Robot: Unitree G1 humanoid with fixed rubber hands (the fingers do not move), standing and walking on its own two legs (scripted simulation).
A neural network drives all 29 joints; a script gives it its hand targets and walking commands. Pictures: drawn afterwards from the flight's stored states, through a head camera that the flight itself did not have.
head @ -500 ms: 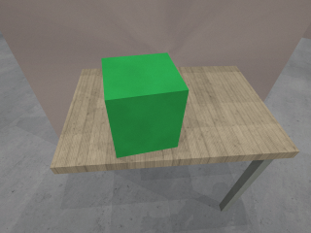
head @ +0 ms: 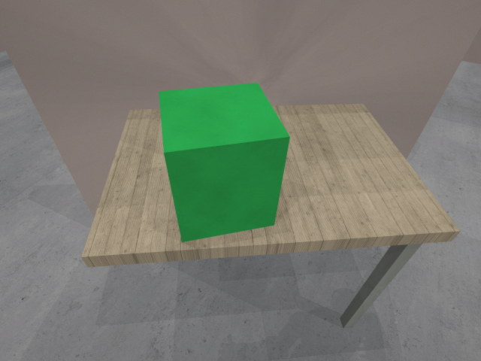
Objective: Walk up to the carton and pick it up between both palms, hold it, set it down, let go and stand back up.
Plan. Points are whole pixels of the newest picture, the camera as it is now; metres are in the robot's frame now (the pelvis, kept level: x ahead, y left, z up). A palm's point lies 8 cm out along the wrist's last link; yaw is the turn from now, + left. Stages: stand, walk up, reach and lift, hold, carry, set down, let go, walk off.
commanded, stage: stand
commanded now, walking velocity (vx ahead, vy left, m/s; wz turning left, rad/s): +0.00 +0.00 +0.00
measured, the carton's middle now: (219, 162) +0.49 +0.09 +0.06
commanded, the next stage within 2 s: none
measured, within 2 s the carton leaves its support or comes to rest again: neither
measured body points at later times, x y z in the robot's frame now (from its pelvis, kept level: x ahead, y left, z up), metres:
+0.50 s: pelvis +0.00 +0.00 +0.00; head -0.03 +0.01 +0.45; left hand +0.05 +0.29 -0.14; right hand +0.07 -0.26 -0.13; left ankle +0.02 +0.14 -0.74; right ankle +0.02 -0.11 -0.74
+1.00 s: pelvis +0.00 +0.00 +0.00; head -0.03 +0.01 +0.45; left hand +0.05 +0.29 -0.14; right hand +0.07 -0.26 -0.14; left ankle +0.02 +0.14 -0.74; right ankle +0.02 -0.11 -0.74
